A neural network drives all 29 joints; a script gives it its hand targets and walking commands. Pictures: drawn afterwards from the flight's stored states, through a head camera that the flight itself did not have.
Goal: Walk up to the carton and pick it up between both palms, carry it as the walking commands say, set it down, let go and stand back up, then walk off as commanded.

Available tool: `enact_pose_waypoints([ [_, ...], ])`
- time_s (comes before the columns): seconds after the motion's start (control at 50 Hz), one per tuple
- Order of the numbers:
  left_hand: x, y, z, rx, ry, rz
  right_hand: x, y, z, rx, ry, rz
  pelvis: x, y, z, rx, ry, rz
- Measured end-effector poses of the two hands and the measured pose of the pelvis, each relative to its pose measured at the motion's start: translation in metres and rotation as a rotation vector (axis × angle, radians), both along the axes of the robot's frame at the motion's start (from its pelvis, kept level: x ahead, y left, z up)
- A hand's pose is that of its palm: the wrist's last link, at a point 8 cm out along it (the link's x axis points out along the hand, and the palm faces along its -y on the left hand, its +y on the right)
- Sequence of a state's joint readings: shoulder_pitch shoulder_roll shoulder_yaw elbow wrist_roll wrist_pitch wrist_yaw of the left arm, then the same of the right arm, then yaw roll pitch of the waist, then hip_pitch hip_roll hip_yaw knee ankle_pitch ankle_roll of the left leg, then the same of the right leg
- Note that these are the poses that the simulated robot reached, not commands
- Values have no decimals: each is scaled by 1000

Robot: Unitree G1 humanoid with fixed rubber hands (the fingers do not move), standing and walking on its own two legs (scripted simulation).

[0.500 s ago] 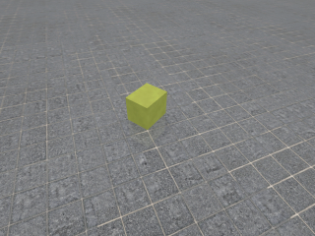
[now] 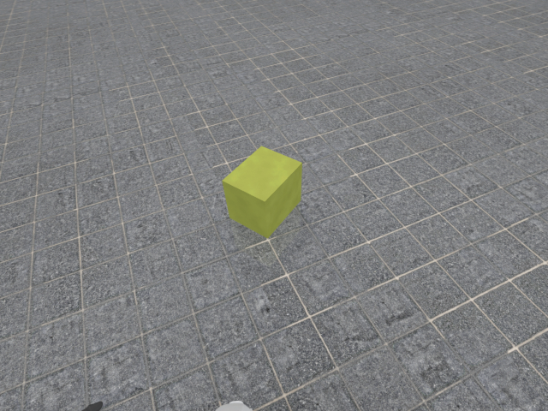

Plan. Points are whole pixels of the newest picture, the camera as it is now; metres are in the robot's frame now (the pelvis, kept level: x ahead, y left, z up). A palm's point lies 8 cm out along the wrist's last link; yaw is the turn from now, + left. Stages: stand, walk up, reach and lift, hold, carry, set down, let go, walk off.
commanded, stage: walk up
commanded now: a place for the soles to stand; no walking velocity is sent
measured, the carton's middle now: (264, 191) +1.16 +0.09 -0.62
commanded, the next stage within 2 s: none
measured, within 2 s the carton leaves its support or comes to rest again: neither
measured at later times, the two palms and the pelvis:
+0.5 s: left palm (95, 346) +0.26 +0.33 -0.09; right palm (472, 351) +0.26 -0.31 -0.12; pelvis +0.21 +0.01 -0.01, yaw +0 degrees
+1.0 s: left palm (119, 247) +0.48 +0.36 -0.10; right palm (421, 254) +0.46 -0.28 -0.13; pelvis +0.41 +0.05 -0.02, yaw -3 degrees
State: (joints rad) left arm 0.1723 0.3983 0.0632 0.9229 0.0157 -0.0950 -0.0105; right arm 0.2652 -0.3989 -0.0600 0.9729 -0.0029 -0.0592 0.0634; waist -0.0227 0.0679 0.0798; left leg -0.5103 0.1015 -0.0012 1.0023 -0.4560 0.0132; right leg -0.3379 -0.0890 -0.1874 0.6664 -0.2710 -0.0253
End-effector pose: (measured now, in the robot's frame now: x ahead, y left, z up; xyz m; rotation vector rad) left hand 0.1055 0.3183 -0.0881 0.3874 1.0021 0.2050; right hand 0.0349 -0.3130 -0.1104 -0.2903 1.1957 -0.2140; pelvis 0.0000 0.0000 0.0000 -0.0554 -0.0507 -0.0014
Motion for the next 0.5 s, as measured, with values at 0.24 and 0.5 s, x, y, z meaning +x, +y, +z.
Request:
enact_pose_waypoints([
  [0.24, 92, 32, -13, -4, 73, -17, 100, -5, 10, -98, -106, -42, 100, 24, -10, 74, 13, -35],
  [0.5, 159, 16, -4, 25, 76, 68, 225, 7, -14, -10, 16, 37, 212, 11, -6, 8, 17, 1],
])
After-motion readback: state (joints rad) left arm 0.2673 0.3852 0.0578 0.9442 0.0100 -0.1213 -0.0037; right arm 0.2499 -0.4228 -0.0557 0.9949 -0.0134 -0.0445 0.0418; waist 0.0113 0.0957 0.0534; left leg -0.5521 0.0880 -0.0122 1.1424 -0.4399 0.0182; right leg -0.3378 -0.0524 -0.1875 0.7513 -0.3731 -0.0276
